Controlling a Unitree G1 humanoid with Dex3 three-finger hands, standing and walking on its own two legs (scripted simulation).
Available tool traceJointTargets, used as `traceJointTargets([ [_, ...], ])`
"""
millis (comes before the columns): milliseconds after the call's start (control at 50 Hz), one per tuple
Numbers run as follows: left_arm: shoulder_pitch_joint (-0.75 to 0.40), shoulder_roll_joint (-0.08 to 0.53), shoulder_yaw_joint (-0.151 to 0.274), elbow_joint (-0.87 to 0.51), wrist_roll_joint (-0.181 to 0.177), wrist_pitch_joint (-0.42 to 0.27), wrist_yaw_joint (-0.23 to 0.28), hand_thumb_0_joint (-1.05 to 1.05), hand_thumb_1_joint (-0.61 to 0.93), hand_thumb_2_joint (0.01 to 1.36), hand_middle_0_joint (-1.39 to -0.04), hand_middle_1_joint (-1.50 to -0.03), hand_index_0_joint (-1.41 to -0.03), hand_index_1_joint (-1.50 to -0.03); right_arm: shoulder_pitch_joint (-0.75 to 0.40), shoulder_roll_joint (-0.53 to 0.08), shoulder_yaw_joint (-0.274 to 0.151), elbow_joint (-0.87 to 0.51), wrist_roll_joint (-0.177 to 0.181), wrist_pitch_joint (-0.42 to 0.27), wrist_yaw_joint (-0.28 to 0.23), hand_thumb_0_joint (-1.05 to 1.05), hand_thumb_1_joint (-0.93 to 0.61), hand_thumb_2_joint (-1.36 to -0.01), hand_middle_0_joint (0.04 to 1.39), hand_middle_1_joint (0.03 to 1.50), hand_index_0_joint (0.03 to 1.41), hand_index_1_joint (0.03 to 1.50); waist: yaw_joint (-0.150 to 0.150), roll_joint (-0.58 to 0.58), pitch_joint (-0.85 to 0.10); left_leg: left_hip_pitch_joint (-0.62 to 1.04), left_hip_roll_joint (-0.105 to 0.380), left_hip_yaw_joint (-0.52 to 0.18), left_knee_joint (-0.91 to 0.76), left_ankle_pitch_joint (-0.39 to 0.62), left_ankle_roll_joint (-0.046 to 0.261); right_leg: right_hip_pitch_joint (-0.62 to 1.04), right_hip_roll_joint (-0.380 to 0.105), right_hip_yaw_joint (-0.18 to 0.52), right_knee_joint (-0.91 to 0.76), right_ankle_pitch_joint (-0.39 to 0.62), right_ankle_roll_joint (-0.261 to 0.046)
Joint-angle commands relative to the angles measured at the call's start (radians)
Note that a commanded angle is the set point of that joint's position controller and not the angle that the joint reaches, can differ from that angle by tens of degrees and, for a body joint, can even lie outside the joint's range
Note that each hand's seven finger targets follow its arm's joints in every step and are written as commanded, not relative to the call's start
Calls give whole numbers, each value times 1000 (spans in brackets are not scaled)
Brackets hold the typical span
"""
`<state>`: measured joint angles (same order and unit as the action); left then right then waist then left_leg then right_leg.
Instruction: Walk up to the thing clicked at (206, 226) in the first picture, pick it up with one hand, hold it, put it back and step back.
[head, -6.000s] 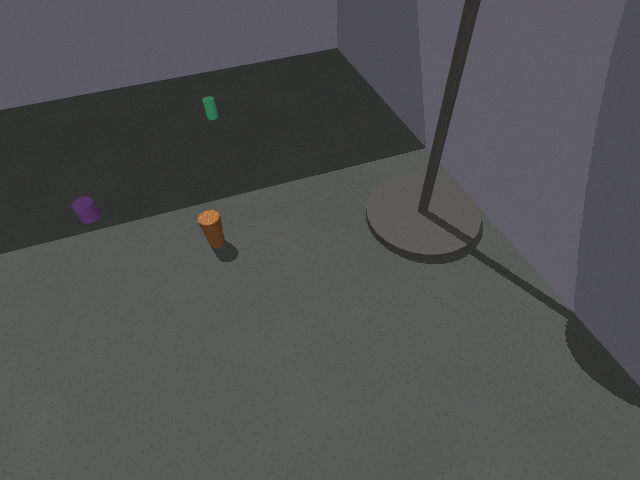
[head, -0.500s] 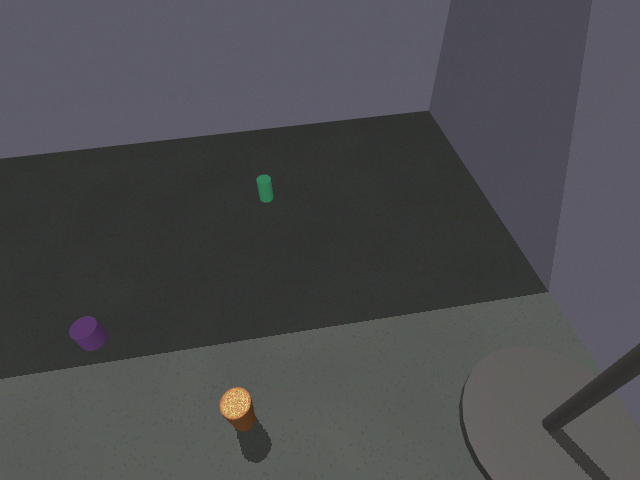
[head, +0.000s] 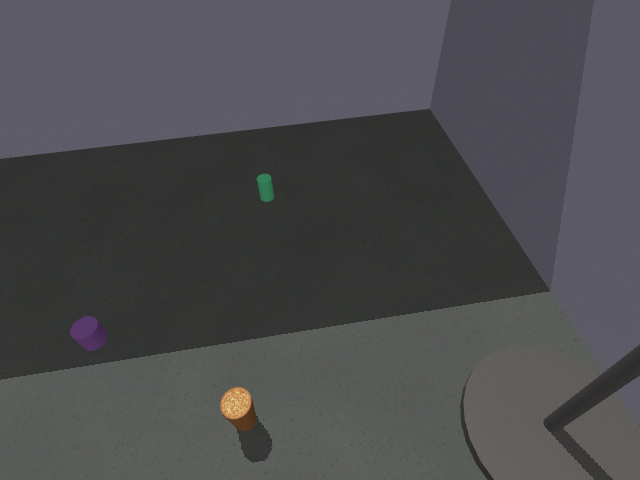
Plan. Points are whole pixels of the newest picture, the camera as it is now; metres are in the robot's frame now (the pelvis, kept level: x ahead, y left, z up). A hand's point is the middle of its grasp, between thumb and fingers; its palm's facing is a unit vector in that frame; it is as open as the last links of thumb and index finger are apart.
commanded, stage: stand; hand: left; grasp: from the side
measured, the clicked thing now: (241, 411) +0.43 +0.26 -0.71
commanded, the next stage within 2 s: go down in 0.64 s
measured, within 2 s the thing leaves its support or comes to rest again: neither
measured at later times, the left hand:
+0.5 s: hand out of the picture +0.08 +0.25 -0.16, palm faces -0.03 -0.94 -0.34, open 7.4 cm
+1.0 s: hand out of the picture +0.16 +0.26 -0.16, palm faces +0.04 -0.94 -0.33, open 11.5 cm
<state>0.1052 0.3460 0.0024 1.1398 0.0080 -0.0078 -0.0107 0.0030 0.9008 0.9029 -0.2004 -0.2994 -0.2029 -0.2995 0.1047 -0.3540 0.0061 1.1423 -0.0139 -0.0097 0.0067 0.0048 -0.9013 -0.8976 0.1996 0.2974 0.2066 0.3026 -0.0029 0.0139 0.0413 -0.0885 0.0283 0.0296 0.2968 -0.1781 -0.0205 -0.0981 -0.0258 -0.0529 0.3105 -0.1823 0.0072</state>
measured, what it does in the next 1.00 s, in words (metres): stands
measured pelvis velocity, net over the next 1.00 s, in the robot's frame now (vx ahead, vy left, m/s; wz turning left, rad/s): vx -0.01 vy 0.00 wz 0.00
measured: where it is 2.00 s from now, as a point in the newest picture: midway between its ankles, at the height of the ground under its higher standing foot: outside the picture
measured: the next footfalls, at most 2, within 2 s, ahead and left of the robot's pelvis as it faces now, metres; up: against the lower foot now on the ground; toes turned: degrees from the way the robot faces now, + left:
none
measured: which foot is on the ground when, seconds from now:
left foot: down 0.00-1.00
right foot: down 0.00-1.00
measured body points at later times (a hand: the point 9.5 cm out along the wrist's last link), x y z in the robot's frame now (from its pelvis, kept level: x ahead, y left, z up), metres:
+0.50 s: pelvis +0.01 +0.00 +0.00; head +0.02 +0.00 +0.45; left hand +0.08 +0.30 -0.13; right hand +0.08 -0.30 -0.14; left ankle -0.01 +0.13 -0.75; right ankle -0.01 -0.12 -0.75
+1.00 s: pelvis -0.01 +0.00 -0.02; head +0.05 +0.01 +0.43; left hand +0.16 +0.31 -0.14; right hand +0.08 -0.26 -0.14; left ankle -0.01 +0.13 -0.75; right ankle -0.01 -0.12 -0.75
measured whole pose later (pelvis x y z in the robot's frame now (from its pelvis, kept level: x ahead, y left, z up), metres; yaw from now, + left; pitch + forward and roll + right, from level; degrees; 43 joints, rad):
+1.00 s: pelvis -0.01 +0.00 -0.02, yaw +0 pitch +6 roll +0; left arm -0.04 0.34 0.18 1.00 0.06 0.01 -0.03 0.00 0.43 0.45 -0.09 -0.12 -0.10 -0.11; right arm 0.22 -0.25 -0.02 0.79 0.02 -0.04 -0.02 0.01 -0.97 -0.91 0.20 0.30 0.21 0.30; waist -0.02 -0.01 0.02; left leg -0.40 0.04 0.03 0.58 -0.28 -0.02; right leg -0.41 -0.03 -0.05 0.57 -0.28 0.00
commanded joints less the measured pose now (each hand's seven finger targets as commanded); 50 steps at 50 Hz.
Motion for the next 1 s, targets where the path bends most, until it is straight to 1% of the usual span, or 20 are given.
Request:
traceJointTargets([
  [0, -43, 223, 41, -56, -1, -21, 19, 0, 900, 900, -200, -300, -200, -301, -31, -209, -35, -57, 2, -22, -15, 0, -900, -900, 200, 300, 200, 300, 2, -18, -79, -3, 118, -88, -40, 152, 29, 24, -125, 105, -50, 152, -24],
  [60, -34, 215, 38, -54, 2, -20, 19, 0, 900, 900, -200, -300, -200, -301, -48, -215, -39, -62, 4, -20, -15, 0, -900, -900, 200, 300, 200, 300, 8, -13, -71, -4, 117, -90, -41, 137, 29, 13, -120, 97, -53, 133, -22],
  [160, -36, 216, 38, -54, 0, -23, 20, 0, 900, 900, -200, -300, -200, -301, -43, -212, -39, -61, 5, -20, -13, 0, -900, -900, 200, 300, 200, 300, 3, -23, -71, 3, 115, -92, -38, 131, 29, 6, -118, 99, -60, 127, -19],
  [260, -40, 224, 41, -59, 1, -27, 22, 0, 900, 900, -200, -300, -200, -301, -34, -213, -39, -62, 2, -20, -13, 0, -900, -900, 200, 300, 200, 300, 2, -23, -95, 14, 119, -86, -22, 180, 36, 34, -130, 106, -54, 202, -23],
  [320, -39, 223, 40, -59, 0, -26, 21, 0, 900, 900, -200, -300, -200, -301, -36, -208, -38, -64, 3, -22, -15, 0, -900, -900, 200, 300, 200, 300, 2, -15, -85, 12, 119, -86, -29, 203, 30, 38, -128, 105, -46, 227, -25],
  [460, -28, 216, 39, -58, 1, -22, 21, 0, 900, 900, -200, -300, -200, -301, -36, -213, -37, -64, 5, -20, -15, 0, -900, -900, 200, 300, 200, 300, 6, -17, -74, 12, 119, -86, -37, 167, 32, 27, -122, 99, -56, 177, -21],
  [620, -28, 218, 41, -61, 3, -23, 21, 0, 900, 900, -200, -300, -200, -301, -43, -211, -39, -73, 4, -19, -17, 0, -900, -900, 200, 300, 200, 300, 6, -16, -85, 23, 120, -83, -28, 200, 34, 31, -123, 94, -45, 213, -24],
  [660, -29, 221, 42, -59, 2, -22, 21, 0, 900, 900, -200, -300, -200, -301, -32, -212, -38, -71, 4, -21, -17, 0, -900, -900, 200, 300, 200, 300, 2, -13, -74, 12, 119, -84, -39, 178, 34, 32, -123, 98, -49, 190, -23],
  [700, -30, 221, 41, -62, 1, -23, 21, 0, 900, 900, -200, -300, -200, -301, -35, -210, -38, -72, 4, -21, -16, 0, -900, -900, 200, 300, 200, 300, 4, -19, -73, 22, 121, -86, -37, 198, 31, 21, -121, 95, -46, 191, -21],
  [720, -35, 220, 42, -62, 1, -22, 21, 0, 820, 820, -280, -220, -280, -221, -38, -211, -39, -71, 3, -22, -17, 0, -935, -924, 205, 304, 203, 304, 5, -17, -71, 18, 120, -83, -30, 200, 31, 25, -125, 102, -49, 200, -22],
  [740, -386, 55, 52, -413, -52, -113, 35, 0, 740, 740, -200, -140, -200, -141, 1, -44, -9, -345, 70, -64, -37, 0, -986, -920, 199, 300, 199, 300, -117, 25, 24, -113, -29, 27, 37, 46, 30, -207, 17, 27, 18, 113, -14],
  [760, -498, 97, 69, -358, -50, -98, 39, 0, 660, 660, -120, -60, -120, -61, 51, -76, -16, -299, 70, -61, -46, 0, -1020, -928, 199, 300, 199, 300, -87, -17, -30, -109, -28, 18, 53, 19, 35, -157, 14, 18, 31, 76, -13],
  [780, -261, 179, 120, -144, -25, -53, 39, 0, 580, 580, -40, -60, -51, -47, 94, -101, -31, -290, 74, -50, -56, 0, -1001, -924, 199, 300, 200, 300, -54, -52, -5, -145, -25, 17, 67, 18, 33, -158, 21, 5, 38, 50, -17],
  [800, -242, 201, 141, -100, -5, -38, 24, 0, 500, 500, -31, -57, -44, -42, 109, -102, -47, -311, 64, -45, -54, 0, -1004, -924, 199, 300, 200, 300, -49, -81, -53, -182, -33, 16, 122, 31, 39, -180, 17, 9, 68, 55, -16],
  [820, -320, 246, 167, -141, 11, -38, 12, 0, 420, 420, -30, -61, -44, -46, 114, -101, -55, -340, 61, -49, -55, 0, -1014, -926, 199, 300, 200, 300, -35, -62, -94, -196, -34, 12, 152, 40, 38, -190, 17, 10, 105, 62, -19],
  [840, -289, 279, 206, -139, 38, -46, 3, 0, 340, 340, -27, -67, -40, -53, 126, -103, -74, -368, 45, -54, -54, 0, -1006, -924, 199, 300, 200, 300, -16, -56, -187, -201, -33, 11, 187, 64, 35, -164, 14, 14, 150, 89, -19],
  [860, -153, 267, 231, -99, 56, -33, -2, 0, 260, 260, -30, -87, -43, -75, 160, -95, -84, -374, 36, -55, -51, 0, -975, -915, 200, 300, 200, 300, 11, -18, -248, -225, -40, 8, 218, 109, 29, -157, 10, 18, 185, 129, -24],
  [900, -69, 234, 244, -155, 64, -9, -10, 0, 110, 173, -42, -90, -58, -74, 167, -90, -93, -436, 35, -60, -43, 0, -986, -917, 200, 300, 200, 300, 37, 26, -293, -234, -43, 7, 243, 146, 19, -144, 16, 17, 224, 145, -31],
  [940, -72, 225, 250, -202, 68, 23, -6, 0, 13, 138, -46, -76, -59, -62, 157, -81, -95, -470, 42, -61, -45, 0, -951, -907, 200, 300, 200, 300, 25, 35, -283, -243, -42, 2, 246, 161, 17, -168, 20, 15, 227, 152, -32],
  [980, -69, 221, 267, -221, 64, 56, -7, 0, -88, 125, -43, -68, -54, -59, 135, -68, -90, -507, 44, -63, -40, 0, -938, -905, 200, 300, 200, 300, 17, 6, -246, -309, -39, -5, 279, 123, 21, -209, 21, 11, 242, 110, -28],
])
